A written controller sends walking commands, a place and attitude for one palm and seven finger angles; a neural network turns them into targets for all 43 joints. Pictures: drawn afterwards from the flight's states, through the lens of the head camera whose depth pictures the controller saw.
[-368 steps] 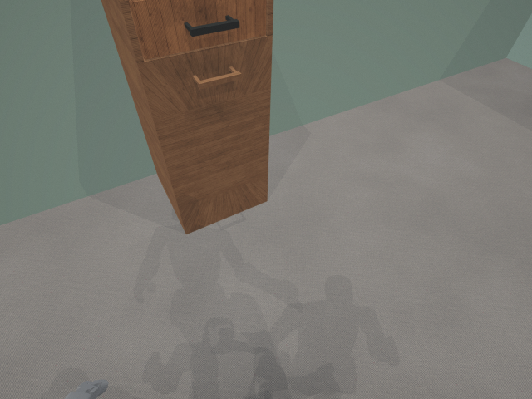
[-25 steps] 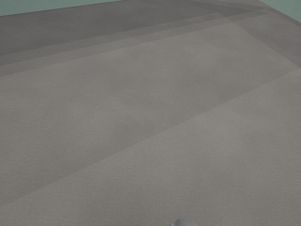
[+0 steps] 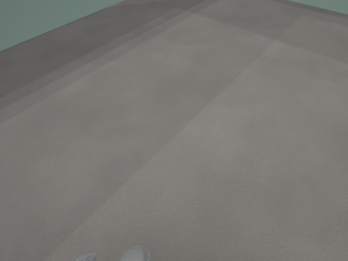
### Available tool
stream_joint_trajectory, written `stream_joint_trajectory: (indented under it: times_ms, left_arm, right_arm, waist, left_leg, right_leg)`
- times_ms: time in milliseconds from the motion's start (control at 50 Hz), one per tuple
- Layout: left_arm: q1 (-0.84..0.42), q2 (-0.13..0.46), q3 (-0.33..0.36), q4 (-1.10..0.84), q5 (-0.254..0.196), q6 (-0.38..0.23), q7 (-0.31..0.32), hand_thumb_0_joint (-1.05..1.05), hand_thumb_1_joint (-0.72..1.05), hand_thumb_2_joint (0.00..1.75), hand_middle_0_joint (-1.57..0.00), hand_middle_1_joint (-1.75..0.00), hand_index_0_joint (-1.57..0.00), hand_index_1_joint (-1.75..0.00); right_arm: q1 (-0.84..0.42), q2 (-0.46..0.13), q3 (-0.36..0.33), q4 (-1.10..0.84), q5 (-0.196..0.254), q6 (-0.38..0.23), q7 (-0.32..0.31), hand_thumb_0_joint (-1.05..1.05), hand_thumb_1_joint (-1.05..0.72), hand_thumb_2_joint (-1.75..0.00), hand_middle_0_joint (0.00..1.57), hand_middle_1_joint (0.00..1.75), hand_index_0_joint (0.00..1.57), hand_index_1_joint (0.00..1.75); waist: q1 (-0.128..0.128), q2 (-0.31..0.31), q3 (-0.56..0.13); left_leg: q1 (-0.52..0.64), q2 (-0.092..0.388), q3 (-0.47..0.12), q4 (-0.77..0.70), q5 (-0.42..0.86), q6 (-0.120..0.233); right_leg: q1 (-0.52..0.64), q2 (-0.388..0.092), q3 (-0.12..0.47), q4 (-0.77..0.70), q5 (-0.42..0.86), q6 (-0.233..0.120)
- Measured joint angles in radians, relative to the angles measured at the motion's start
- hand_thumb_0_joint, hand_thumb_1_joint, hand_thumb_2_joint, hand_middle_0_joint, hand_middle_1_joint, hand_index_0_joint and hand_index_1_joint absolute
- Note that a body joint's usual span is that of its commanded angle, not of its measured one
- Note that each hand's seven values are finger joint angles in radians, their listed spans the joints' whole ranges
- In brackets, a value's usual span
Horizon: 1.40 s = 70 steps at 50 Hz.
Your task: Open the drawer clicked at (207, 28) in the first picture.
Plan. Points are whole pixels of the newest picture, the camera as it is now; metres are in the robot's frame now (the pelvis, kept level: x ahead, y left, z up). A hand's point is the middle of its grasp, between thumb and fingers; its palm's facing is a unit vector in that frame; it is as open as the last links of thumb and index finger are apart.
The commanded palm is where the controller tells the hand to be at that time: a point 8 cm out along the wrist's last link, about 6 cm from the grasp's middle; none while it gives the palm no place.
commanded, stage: turn to face it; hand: left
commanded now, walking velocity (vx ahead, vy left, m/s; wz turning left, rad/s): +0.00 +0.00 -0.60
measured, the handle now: out of the picture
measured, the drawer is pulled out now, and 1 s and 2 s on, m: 0.00 0.00 0.00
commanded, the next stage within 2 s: none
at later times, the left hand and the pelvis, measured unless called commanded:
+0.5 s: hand out of the picture +0.11 +0.25 -0.17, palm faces -0.24 -0.95 -0.19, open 7.4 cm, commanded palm none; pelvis -0.01 +0.06 +0.01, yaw -19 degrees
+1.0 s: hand out of the picture +0.15 +0.11 -0.14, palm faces -0.56 -0.79 -0.26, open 7.4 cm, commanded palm none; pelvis -0.05 +0.01 +0.00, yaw -37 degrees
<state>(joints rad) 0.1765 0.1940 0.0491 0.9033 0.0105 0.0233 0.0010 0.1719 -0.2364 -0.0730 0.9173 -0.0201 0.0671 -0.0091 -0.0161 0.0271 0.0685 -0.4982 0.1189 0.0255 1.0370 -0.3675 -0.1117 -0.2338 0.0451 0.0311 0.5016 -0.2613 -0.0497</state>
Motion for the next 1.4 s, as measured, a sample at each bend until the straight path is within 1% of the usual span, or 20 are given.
stream_joint_trajectory:
  times_ms: [100, 180, 220, 240, 280, 340, 400, 560, 660, 720, 740, 780, 840, 960, 1080, 1180, 1260, 1280, 1320, 1400]
  left_arm:
    - [0.028, 0.003, 0.002, 0.007, 0.005, 0.008, -0.001, 0.01, 0.91, 0.9, -0.2, -0.3, -0.2, -0.3]
    - [0.045, 0.021, 0.014, 0.016, 0.004, 0.023, 0.002, 0.01, 0.9, 0.9, -0.2, -0.3, -0.2, -0.3]
    - [0.047, 0.04, 0.024, 0.021, -0.004, 0.035, 0.003, 0.01, 0.91, 0.9, -0.2, -0.3, -0.2, -0.3]
    - [0.047, 0.048, 0.03, 0.024, -0.005, 0.042, 0.002, 0.01, 0.91, 0.9, -0.2, -0.3, -0.2, -0.3]
    - [0.053, 0.059, 0.039, 0.03, 0.002, 0.051, -0.003, 0.01, 0.91, 0.9, -0.2, -0.3, -0.2, -0.3]
    - [0.058, 0.075, 0.053, 0.032, 0.011, 0.057, -0.019, 0.01, 0.91, 0.9, -0.2, -0.3, -0.2, -0.3]
    - [0.061, 0.083, 0.06, 0.031, 0.011, 0.057, -0.027, 0.01, 0.91, 0.9, -0.2, -0.3, -0.2, -0.3]
    - [0.031, 0.069, 0.055, 0.029, 0.009, 0.071, -0.028, 0.01, 0.91, 0.9, -0.2, -0.3, -0.2, -0.3]
    - [-0.021, 0.044, 0.041, 0.012, 0.007, 0.06, -0.027, 0.01, 0.91, 0.9, -0.19, -0.3, -0.19, -0.3]
    - [-0.042, 0.03, 0.03, -0.008, 0.005, 0.04, -0.025, 0.01, 0.91, 0.9, -0.2, -0.3, -0.2, -0.3]
    - [-0.045, 0.03, 0.025, -0.015, 0.008, 0.027, -0.023, 0.01, 0.91, 0.9, -0.2, -0.3, -0.2, -0.3]
    - [-0.057, 0.014, 0.013, -0.015, 0.006, 0.007, -0.012, 0.01, 0.91, 0.9, -0.2, -0.3, -0.2, -0.3]
    - [-0.048, -0.002, 0.005, -0.019, 0.0, 0.0, 0.0, 0.0, 0.91, 0.9, -0.2, -0.3, -0.2, -0.3]
    - [-0.016, -0.006, -0.002, -0.001, -0.004, -0.002, 0.003, 0.0, 0.91, 0.9, -0.2, -0.3, -0.2, -0.3]
    - [0.018, -0.009, -0.001, 0.012, 0.0, 0.002, -0.001, 0.0, 0.91, 0.9, -0.2, -0.3, -0.2, -0.3]
    - [0.048, 0.004, 0.009, 0.024, 0.005, 0.015, 0.001, 0.01, 0.9, 0.9, -0.2, -0.3, -0.2, -0.3]
    - [0.065, 0.029, 0.021, 0.032, 0.0, 0.032, 0.004, 0.01, 0.91, 0.9, -0.2, -0.3, -0.2, -0.3]
    - [0.062, 0.04, 0.026, 0.036, -0.004, 0.038, 0.003, 0.01, 0.91, 0.9, -0.2, -0.3, -0.2, -0.3]
    - [0.057, 0.055, 0.036, 0.041, -0.001, 0.049, 0.0, 0.01, 0.91, 0.9, -0.2, -0.3, -0.2, -0.3]
    - [0.063, 0.075, 0.055, 0.039, 0.011, 0.055, -0.021, 0.01, 0.91, 0.9, -0.2, -0.3, -0.2, -0.3]
  right_arm:
    - [-0.043, 0.008, 0.006, -0.02, 0.006, -0.006, -0.002, 0.0, -0.91, -0.9, 0.2, 0.3, 0.2, 0.3]
    - [-0.056, 0.021, 0.016, -0.039, 0.015, -0.024, -0.009, 0.0, -0.91, -0.9, 0.2, 0.3, 0.2, 0.3]
    - [-0.054, 0.035, 0.024, -0.044, 0.013, -0.04, -0.013, 0.0, -0.91, -0.9, 0.2, 0.3, 0.2, 0.3]
    - [-0.051, 0.041, 0.03, -0.048, 0.01, -0.043, -0.011, 0.0, -0.91, -0.9, 0.2, 0.3, 0.2, 0.3]
    - [-0.041, 0.05, 0.04, -0.052, 0.004, -0.041, -0.009, 0.0, -0.91, -0.9, 0.2, 0.3, 0.2, 0.3]
    - [-0.019, 0.062, 0.047, -0.052, -0.001, -0.041, -0.012, 0.0, -0.91, -0.9, 0.2, 0.3, 0.2, 0.3]
    - [0.003, 0.068, 0.046, -0.043, -0.001, -0.046, -0.014, 0.0, -0.91, -0.9, 0.2, 0.3, 0.2, 0.3]
    - [0.058, 0.067, 0.026, -0.006, -0.002, -0.051, -0.004, 0.0, -0.91, -0.9, 0.2, 0.3, 0.2, 0.3]
    - [0.087, 0.041, 0.007, 0.026, -0.007, -0.044, 0.004, 0.0, -0.91, -0.9, 0.2, 0.3, 0.2, 0.3]
    - [0.109, 0.016, -0.005, 0.039, -0.006, -0.039, 0.007, 0.0, -0.91, -0.9, 0.2, 0.3, 0.2, 0.3]
    - [0.121, 0.009, -0.008, 0.04, -0.002, -0.035, 0.008, 0.0, -0.91, -0.9, 0.2, 0.3, 0.2, 0.3]
    - [0.121, -0.013, -0.012, 0.048, 0.0, -0.01, 0.005, 0.0, -0.91, -0.9, 0.2, 0.3, 0.2, 0.3]
    - [0.109, -0.022, -0.013, 0.054, 0.0, 0.016, 0.0, 0.01, -0.91, -0.9, 0.2, 0.3, 0.2, 0.3]
    - [0.053, -0.007, -0.006, 0.023, -0.003, 0.002, 0.002, 0.01, -0.91, -0.9, 0.2, 0.3, 0.2, 0.3]
    - [-0.008, 0.002, 0.001, 0.001, 0.001, -0.001, -0.002, 0.01, -0.91, -0.9, 0.2, 0.3, 0.2, 0.3]
    - [-0.052, 0.012, 0.008, -0.022, 0.01, -0.007, -0.007, 0.01, -0.91, -0.9, 0.2, 0.3, 0.2, 0.3]
    - [-0.063, 0.024, 0.019, -0.049, 0.017, -0.031, -0.013, 0.0, -0.91, -0.9, 0.2, 0.3, 0.2, 0.3]
    - [-0.063, 0.033, 0.022, -0.051, 0.015, -0.039, -0.015, 0.0, -0.91, -0.9, 0.2, 0.3, 0.2, 0.3]
    - [-0.055, 0.042, 0.034, -0.058, 0.007, -0.041, -0.012, 0.0, -0.91, -0.9, 0.2, 0.3, 0.2, 0.3]
    - [-0.023, 0.055, 0.046, -0.055, 0.0, -0.038, -0.016, 0.0, -0.91, -0.9, 0.2, 0.3, 0.2, 0.3]
  waist:
    - [0.026, -0.018, 0.004]
    - [0.042, -0.049, 0.0]
    - [0.044, -0.081, 0.002]
    - [0.05, -0.093, 0.005]
    - [0.054, -0.095, 0.004]
    - [0.049, -0.091, 0.002]
    - [0.046, -0.082, 0.0]
    - [0.015, -0.051, 0.006]
    - [-0.015, -0.022, 0.016]
    - [-0.025, -0.002, 0.011]
    - [-0.026, 0.001, 0.004]
    - [-0.032, 0.03, 0.006]
    - [-0.028, 0.034, -0.002]
    - [-0.017, 0.011, -0.003]
    - [0.014, -0.006, 0.002]
    - [0.044, -0.03, 0.003]
    - [0.051, -0.058, -0.007]
    - [0.051, -0.077, -0.004]
    - [0.056, -0.092, 0.004]
    - [0.055, -0.087, -0.001]
  left_leg:
    - [0.054, -0.038, -0.003, -0.139, -0.033, 0.009]
    - [0.157, -0.077, 0.009, -0.358, 0.002, 0.029]
    - [0.196, -0.089, 0.035, -0.445, 0.091, 0.085]
    - [0.2, -0.086, 0.053, -0.439, 0.087, 0.113]
    - [0.217, -0.064, 0.084, -0.447, 0.07, 0.142]
    - [0.252, -0.04, 0.116, -0.502, 0.087, 0.146]
    - [0.273, -0.023, 0.15, -0.545, 0.109, 0.149]
    - [0.291, 0.027, 0.25, -0.554, 0.107, 0.14]
    - [0.275, 0.066, 0.311, -0.501, 0.085, 0.116]
    - [0.253, 0.097, 0.345, -0.429, 0.053, 0.089]
    - [0.232, 0.108, 0.344, -0.378, 0.033, 0.077]
    - [0.155, 0.098, 0.229, -0.201, -0.105, 0.051]
    - [0.063, 0.047, 0.103, 0.01, -0.119, 0.036]
    - [0.003, 0.015, 0.017, 0.044, -0.003, 0.005]
    - [0.032, -0.018, -0.005, -0.063, -0.017, 0.001]
    - [0.102, -0.066, -0.006, -0.214, -0.056, 0.021]
    - [0.214, -0.093, 0.003, -0.464, 0.039, 0.052]
    - [0.219, -0.099, 0.017, -0.477, 0.065, 0.082]
    - [0.227, -0.09, 0.046, -0.471, 0.074, 0.125]
    - [0.267, -0.057, 0.093, -0.526, 0.094, 0.139]
  right_leg:
    - [-0.02, 0.024, 0.052, 0.005, 0.012, 0.014]
    - [-0.053, 0.037, 0.094, 0.04, 0.005, 0.041]
    - [-0.086, 0.039, 0.121, 0.109, -0.029, 0.051]
    - [-0.116, 0.04, 0.113, 0.193, -0.106, 0.058]
    - [-0.18, 0.037, 0.07, 0.395, -0.193, 0.078]
    - [-0.24, 0.003, 0.021, 0.615, -0.168, 0.101]
    - [-0.252, -0.037, 0.003, 0.685, -0.129, 0.12]
    - [-0.185, -0.105, -0.057, 0.51, -0.164, 0.137]
    - [-0.122, -0.1, -0.104, 0.331, -0.188, 0.114]
    - [-0.049, -0.085, -0.128, 0.155, -0.092, 0.088]
    - [-0.026, -0.08, -0.126, 0.098, -0.056, 0.059]
    - [-0.045, -0.06, -0.121, 0.134, -0.083, 0.02]
    - [-0.032, -0.048, -0.093, 0.104, -0.077, 0.005]
    - [-0.003, -0.017, -0.025, 0.0, 0.0, -0.009]
    - [-0.01, 0.018, 0.034, -0.017, 0.026, -0.011]
    - [-0.033, 0.043, 0.085, -0.004, 0.035, 0.005]
    - [-0.076, 0.066, 0.126, 0.044, 0.025, 0.034]
    - [-0.097, 0.066, 0.138, 0.092, -0.02, 0.039]
    - [-0.16, 0.062, 0.105, 0.28, -0.156, 0.061]
    - [-0.252, 0.017, 0.034, 0.603, -0.155, 0.099]
